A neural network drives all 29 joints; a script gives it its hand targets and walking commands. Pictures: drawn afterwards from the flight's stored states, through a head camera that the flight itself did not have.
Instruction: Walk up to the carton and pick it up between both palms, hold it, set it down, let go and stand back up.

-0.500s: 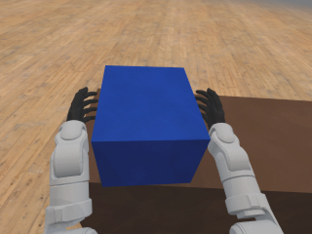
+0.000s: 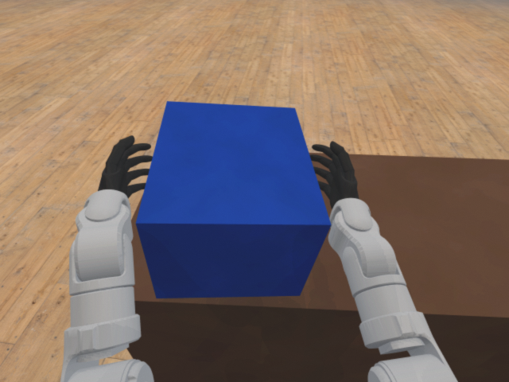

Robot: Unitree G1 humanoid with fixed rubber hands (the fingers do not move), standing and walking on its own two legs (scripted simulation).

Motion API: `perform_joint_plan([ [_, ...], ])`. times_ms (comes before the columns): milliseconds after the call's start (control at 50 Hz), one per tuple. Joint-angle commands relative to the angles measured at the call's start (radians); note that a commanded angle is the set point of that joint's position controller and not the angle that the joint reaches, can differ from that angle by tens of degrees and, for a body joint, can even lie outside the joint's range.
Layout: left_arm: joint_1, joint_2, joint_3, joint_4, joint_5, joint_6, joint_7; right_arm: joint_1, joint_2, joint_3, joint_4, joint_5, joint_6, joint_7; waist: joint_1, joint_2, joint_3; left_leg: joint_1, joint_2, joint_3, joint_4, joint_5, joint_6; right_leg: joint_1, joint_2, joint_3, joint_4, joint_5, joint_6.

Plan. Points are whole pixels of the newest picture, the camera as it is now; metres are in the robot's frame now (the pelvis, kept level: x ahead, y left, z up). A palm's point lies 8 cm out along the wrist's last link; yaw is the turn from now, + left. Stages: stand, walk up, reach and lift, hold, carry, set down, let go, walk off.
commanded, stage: hold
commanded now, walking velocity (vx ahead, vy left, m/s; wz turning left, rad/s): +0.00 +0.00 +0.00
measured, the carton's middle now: (231, 195) +0.42 +0.00 +0.11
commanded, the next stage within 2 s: set down in 0.48 s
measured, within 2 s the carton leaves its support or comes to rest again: neither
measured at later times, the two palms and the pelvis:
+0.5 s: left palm (118, 195) +0.34 +0.15 +0.19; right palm (347, 198) +0.34 -0.18 +0.16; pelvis -0.01 +0.02 +0.00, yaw -1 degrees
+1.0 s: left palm (127, 205) +0.38 +0.16 +0.14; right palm (331, 196) +0.37 -0.17 +0.13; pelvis +0.02 -0.01 +0.00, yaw +1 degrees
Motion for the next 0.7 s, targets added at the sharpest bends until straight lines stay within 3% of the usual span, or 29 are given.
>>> perform_joint_plan([
  [0,-0.519,-0.323,-0.395,-0.118,-0.11,-0.021,-0.133,-0.735,0.492,0.434,-0.366,0.085,-0.038,0.101,0.064,-0.15,-0.415,0.031,-0.021,0.042,-0.013,0.209,0.013,0.172,0.009,0.0,0.023,0.42,0.1],
  [40,-0.544,-0.339,-0.405,-0.109,-0.098,-0.003,-0.139,-0.712,0.469,0.377,-0.291,0.065,-0.022,0.111,0.045,-0.091,-0.335,0.028,-0.007,0.05,-0.036,0.156,0.0,0.101,0.015,-0.006,-0.005,0.246,0.08],
  [100,-0.616,-0.387,-0.471,-0.153,-0.107,0.005,-0.133,-0.676,0.449,0.298,-0.209,0.033,-0.014,0.142,-0.002,0.044,-0.303,0.01,0.014,0.046,-0.059,0.112,-0.042,0.043,0.016,-0.008,-0.008,0.066,0.042],
  [180,-0.68,-0.461,-0.589,-0.232,-0.146,-0.001,-0.101,-0.645,0.409,0.216,-0.161,0.001,-0.024,0.196,-0.071,0.224,-0.366,0.034,0.049,-0.001,-0.065,0.141,-0.094,0.003,0.028,-0.015,0.037,0.034,0.022],
  [220,-0.683,-0.475,-0.625,-0.245,-0.165,-0.004,-0.083,-0.642,0.386,0.194,-0.145,-0.011,-0.032,0.217,-0.087,0.255,-0.405,0.089,0.067,-0.038,-0.053,0.202,-0.112,-0.043,0.035,-0.02,0.045,0.03,0.017],
  [280,-0.664,-0.476,-0.633,-0.234,-0.177,-0.005,-0.064,-0.646,0.364,0.188,-0.135,-0.02,-0.042,0.242,-0.085,0.219,-0.426,0.132,0.08,-0.069,-0.043,0.258,-0.111,-0.072,0.042,-0.022,0.04,0.037,0.011],
  [340,-0.638,-0.462,-0.581,-0.175,-0.167,-0.004,-0.06,-0.687,0.361,0.205,-0.142,-0.02,-0.05,0.259,-0.052,0.105,-0.406,0.122,0.074,-0.066,-0.048,0.245,-0.082,-0.056,0.041,-0.015,0.014,0.038,0.007],
  [460,-0.609,-0.369,-0.347,0.022,-0.099,-0.019,-0.093,-0.867,0.461,0.288,-0.207,-0.01,-0.072,0.245,0.107,-0.178,-0.375,0.016,0.005,0.037,-0.071,0.093,0.033,0.058,0.02,0.007,-0.026,0.082,0.027],
  [480,-0.539,-0.405,-0.432,0.023,-0.131,-0.042,-0.107,-0.812,0.487,0.305,-0.282,-0.003,-0.092,0.232,0.065,-0.195,-0.426,0.035,-0.015,0.056,-0.069,0.079,0.013,0.094,0.014,-0.016,-0.008,0.159,0.06],
  [520,-0.537,-0.399,-0.419,0.021,-0.136,-0.094,-0.121,-0.844,0.517,0.332,-0.337,-0.013,-0.131,0.214,0.082,-0.205,-0.494,0.026,-0.032,0.062,-0.068,0.09,0.014,0.131,0.008,-0.008,0.014,0.275,0.087],
  [560,-0.563,-0.397,-0.402,0.03,-0.129,-0.143,-0.126,-0.826,0.538,0.322,-0.326,-0.052,-0.168,0.202,0.084,-0.185,-0.527,0.012,-0.04,0.07,-0.071,0.052,0.013,0.137,-0.005,-0.007,0.021,0.292,0.1],
  [680,-0.651,-0.385,-0.385,0.088,-0.071,-0.269,-0.121,-0.666,0.507,0.161,-0.064,-0.184,-0.267,0.203,0.052,-0.001,-0.36,-0.009,-0.015,0.089,-0.099,-0.06,-0.014,0.051,-0.041,-0.027,-0.02,0.036,0.078],
])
